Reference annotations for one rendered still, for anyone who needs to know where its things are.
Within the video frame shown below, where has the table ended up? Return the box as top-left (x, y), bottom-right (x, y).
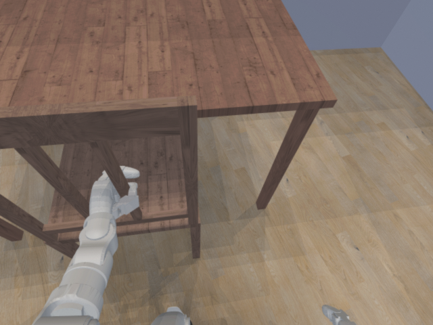
top-left (0, 0), bottom-right (338, 242)

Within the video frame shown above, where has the left robot forearm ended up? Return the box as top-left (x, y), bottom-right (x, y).
top-left (32, 212), bottom-right (118, 325)

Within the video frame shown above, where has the robot left thigh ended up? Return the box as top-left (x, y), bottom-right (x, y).
top-left (151, 311), bottom-right (190, 325)

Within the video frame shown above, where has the robot left hand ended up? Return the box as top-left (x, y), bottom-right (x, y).
top-left (89, 166), bottom-right (140, 219)

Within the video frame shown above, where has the robot right hand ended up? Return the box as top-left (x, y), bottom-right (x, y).
top-left (322, 305), bottom-right (357, 325)

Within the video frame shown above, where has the chair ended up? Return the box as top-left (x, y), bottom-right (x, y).
top-left (0, 95), bottom-right (200, 259)

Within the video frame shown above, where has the robot left shin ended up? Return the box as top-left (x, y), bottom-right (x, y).
top-left (166, 307), bottom-right (183, 313)

